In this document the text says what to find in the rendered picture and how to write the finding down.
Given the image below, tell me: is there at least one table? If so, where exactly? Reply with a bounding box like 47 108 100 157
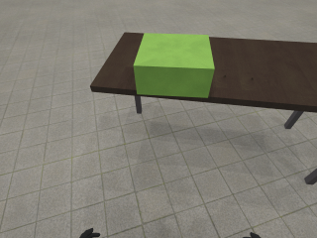
90 32 317 185

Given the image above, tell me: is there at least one left robot hand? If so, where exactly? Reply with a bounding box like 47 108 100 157
79 228 101 238

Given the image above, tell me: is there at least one carton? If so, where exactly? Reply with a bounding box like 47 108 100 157
133 33 215 98

